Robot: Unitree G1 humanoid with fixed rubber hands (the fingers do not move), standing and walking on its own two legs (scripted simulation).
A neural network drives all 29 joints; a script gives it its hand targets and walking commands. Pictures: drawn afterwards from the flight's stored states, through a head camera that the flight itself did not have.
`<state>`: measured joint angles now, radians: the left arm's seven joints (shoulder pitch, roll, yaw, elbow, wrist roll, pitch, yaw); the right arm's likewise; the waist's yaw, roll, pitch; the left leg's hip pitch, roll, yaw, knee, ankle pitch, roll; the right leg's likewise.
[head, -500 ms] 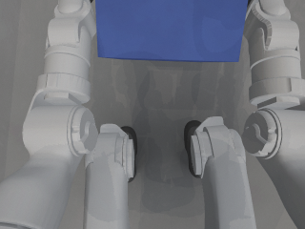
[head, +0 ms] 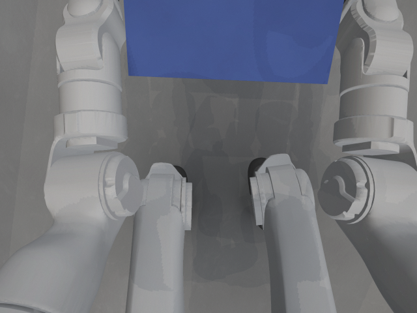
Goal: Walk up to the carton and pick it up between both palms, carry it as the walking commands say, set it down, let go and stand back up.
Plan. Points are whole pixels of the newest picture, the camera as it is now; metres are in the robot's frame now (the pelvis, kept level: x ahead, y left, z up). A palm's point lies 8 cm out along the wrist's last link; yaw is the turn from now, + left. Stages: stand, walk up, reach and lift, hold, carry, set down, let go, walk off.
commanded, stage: reach and lift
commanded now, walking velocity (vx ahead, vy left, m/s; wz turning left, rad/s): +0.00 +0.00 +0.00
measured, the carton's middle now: out of the picture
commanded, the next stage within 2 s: none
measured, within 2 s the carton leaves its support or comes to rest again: neither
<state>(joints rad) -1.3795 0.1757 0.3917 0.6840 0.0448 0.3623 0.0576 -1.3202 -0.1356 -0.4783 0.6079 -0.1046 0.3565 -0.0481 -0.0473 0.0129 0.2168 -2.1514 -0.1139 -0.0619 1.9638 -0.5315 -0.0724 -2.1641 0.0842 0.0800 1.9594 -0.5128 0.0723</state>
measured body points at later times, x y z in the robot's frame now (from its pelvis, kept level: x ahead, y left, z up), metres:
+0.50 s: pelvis +0.02 -0.01 +0.06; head +0.32 -0.03 +0.40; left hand +0.55 +0.12 -0.04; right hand +0.52 -0.21 -0.05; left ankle +0.12 +0.13 -0.40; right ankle +0.12 -0.13 -0.40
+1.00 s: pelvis +0.03 +0.00 +0.11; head +0.29 -0.01 +0.48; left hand +0.53 +0.14 +0.04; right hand +0.51 -0.18 +0.04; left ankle +0.12 +0.13 -0.40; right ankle +0.12 -0.13 -0.40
